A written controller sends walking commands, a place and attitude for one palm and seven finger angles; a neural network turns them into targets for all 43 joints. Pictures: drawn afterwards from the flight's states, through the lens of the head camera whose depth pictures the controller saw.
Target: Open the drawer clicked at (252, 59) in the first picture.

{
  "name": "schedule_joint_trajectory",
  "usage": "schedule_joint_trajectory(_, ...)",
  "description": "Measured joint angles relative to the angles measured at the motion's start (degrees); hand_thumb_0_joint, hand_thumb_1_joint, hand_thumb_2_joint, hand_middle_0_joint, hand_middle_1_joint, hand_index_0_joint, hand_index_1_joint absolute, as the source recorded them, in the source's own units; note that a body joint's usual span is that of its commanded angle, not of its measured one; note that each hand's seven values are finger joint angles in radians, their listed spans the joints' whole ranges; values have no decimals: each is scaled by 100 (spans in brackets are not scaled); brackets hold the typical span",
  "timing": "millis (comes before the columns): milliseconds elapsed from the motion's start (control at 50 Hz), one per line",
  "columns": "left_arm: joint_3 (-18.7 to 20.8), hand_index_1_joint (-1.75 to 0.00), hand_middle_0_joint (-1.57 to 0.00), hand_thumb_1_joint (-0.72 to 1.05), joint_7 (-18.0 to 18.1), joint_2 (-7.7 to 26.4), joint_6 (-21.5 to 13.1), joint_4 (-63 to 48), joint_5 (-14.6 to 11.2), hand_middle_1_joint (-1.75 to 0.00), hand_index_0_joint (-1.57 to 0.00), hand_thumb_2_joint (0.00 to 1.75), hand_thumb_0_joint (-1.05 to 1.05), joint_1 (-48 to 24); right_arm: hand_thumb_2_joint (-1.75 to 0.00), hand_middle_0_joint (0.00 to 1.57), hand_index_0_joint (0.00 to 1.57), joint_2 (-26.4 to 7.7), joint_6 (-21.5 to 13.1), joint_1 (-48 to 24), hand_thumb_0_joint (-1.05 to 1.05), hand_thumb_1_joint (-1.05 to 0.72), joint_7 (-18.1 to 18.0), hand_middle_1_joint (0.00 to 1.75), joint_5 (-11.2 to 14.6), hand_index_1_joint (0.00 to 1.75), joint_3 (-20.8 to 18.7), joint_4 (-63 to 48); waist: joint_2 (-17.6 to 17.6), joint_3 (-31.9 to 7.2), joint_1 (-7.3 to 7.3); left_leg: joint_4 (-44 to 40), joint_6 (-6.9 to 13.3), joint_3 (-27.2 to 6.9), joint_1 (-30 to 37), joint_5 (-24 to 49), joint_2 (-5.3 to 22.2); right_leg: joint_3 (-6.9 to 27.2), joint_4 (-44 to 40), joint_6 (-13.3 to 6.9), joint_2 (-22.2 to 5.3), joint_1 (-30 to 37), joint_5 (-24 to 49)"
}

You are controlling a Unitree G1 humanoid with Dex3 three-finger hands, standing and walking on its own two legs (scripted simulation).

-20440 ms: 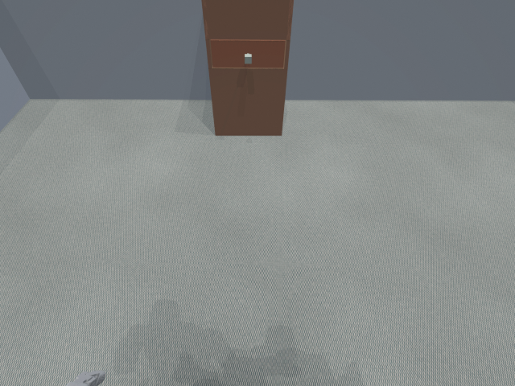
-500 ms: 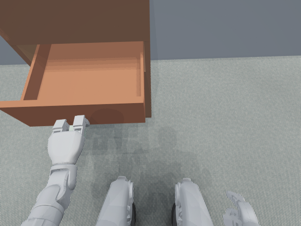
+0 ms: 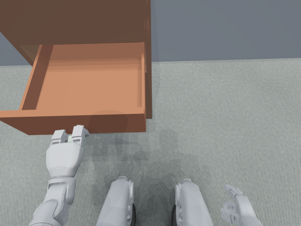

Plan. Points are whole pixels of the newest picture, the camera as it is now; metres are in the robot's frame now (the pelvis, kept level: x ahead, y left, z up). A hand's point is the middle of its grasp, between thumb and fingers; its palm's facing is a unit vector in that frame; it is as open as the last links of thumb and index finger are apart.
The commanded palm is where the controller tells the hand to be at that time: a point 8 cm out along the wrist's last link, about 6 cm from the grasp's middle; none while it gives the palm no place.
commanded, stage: pull the drawer open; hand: left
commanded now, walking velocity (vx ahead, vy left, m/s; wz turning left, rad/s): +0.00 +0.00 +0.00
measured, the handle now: (77, 137) +0.35 +0.24 -0.06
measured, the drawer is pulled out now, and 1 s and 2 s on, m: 0.25 0.30 0.30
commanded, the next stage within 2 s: open the thumb to release the handle in 1.14 s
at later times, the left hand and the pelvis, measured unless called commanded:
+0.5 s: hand (73, 168) +0.26 +0.23 -0.08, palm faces -0.03 -0.04 -1.00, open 7.3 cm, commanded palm +0.22 +0.24 -0.04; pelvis +0.00 +0.00 +0.00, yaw +0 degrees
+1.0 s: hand (72, 177) +0.24 +0.23 -0.08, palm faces -0.04 -0.06 -1.00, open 7.3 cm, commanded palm +0.20 +0.24 -0.04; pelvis +0.00 +0.00 +0.00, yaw +0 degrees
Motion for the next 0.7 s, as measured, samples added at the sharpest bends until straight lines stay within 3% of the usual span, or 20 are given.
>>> schedule_joint_trajectory(700, -117, -133, -42, 62, 94, -53, -10, -700, 6, -135, -20, 68, 5, 899, -90, 20, 20, 33, -18, -208, 1, -91, -98, 30, -37, 30, 44, -102, -49, -13, 115, 36, -47, -24, 29, -66, -12, -12, 79, -40, 0, 13, -94)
